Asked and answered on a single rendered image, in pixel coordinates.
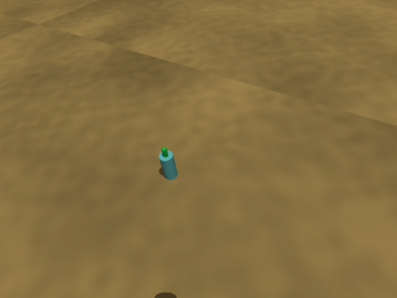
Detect bottle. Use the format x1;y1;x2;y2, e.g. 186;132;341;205
159;147;177;180

